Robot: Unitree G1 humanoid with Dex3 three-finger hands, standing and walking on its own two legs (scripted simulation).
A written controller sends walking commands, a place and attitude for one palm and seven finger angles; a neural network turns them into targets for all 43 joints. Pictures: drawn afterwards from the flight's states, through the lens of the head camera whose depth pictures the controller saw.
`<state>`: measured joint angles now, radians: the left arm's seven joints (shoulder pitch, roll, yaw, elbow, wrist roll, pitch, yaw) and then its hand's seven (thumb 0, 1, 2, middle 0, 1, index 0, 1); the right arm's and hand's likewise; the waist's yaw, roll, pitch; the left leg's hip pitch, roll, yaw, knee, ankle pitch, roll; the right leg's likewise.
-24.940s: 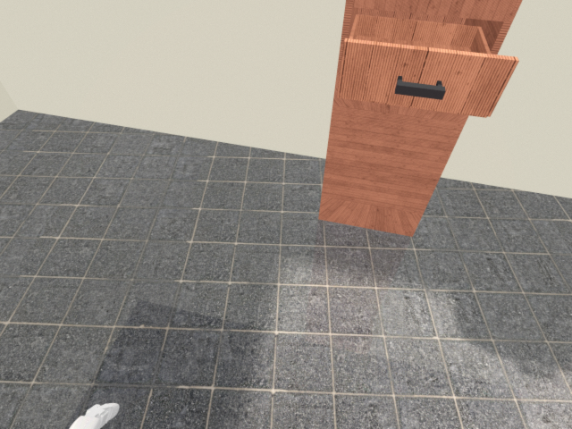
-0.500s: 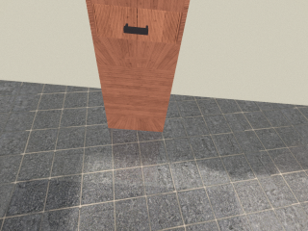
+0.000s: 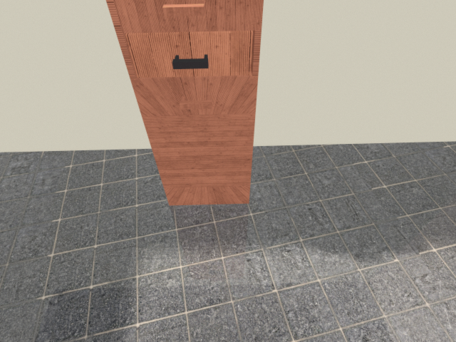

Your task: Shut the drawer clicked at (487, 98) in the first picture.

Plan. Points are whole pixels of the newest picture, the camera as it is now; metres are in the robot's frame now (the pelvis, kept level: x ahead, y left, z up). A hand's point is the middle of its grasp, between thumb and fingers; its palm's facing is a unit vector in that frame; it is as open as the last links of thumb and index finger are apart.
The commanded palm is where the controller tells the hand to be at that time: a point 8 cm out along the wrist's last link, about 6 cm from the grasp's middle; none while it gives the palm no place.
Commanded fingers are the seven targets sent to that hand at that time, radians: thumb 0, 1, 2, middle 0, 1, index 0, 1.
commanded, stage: let the arm hang, fingers relaxed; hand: left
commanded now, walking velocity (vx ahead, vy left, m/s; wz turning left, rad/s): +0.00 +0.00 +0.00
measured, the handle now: (191, 60) +0.89 +0.16 +0.06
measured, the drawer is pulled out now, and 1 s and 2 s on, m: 0.00 0.00 0.00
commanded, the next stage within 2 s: look to check the result in 0.24 s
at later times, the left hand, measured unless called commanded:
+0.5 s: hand out of the picture -0.02 +0.15 -0.18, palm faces +0.03 -0.99 -0.16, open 7.4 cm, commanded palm none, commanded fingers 0.00 0.90 0.90 -0.20 -0.30 -0.20 -0.30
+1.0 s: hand out of the picture +0.01 +0.16 -0.17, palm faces +0.02 -0.98 -0.19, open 7.4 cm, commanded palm none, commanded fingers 0.00 0.90 0.90 -0.20 -0.30 -0.20 -0.30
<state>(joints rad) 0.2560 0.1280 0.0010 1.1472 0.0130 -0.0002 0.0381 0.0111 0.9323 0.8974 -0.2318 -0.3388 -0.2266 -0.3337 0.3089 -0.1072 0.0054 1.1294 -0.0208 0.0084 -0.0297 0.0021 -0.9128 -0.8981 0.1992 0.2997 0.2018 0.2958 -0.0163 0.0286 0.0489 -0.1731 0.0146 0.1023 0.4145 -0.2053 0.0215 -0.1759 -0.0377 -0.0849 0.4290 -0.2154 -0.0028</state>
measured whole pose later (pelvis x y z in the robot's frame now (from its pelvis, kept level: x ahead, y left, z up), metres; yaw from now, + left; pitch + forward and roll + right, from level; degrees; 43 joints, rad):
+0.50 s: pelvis +0.01 +0.00 +0.00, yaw +0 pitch -2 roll +0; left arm 0.29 0.10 0.01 1.18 0.01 -0.01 0.04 0.00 0.91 0.90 -0.20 -0.30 -0.20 -0.30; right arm 0.31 -0.10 -0.01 1.15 -0.02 0.00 -0.04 0.00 -0.91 -0.90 0.20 0.30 0.20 0.30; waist -0.01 0.01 0.06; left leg -0.17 0.02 0.11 0.41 -0.22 0.02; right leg -0.17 -0.04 -0.08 0.41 -0.22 0.00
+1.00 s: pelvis +0.01 +0.00 +0.00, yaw +0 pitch -2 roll +0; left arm 0.26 0.12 0.01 1.17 0.01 -0.01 0.04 0.00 0.92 0.90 -0.20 -0.30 -0.19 -0.30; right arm 0.29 -0.11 -0.01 1.16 -0.02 0.00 -0.04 0.00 -0.91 -0.90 0.20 0.30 0.20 0.30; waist -0.02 0.02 0.06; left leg -0.15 0.02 0.11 0.39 -0.21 0.02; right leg -0.15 -0.03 -0.08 0.40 -0.22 0.00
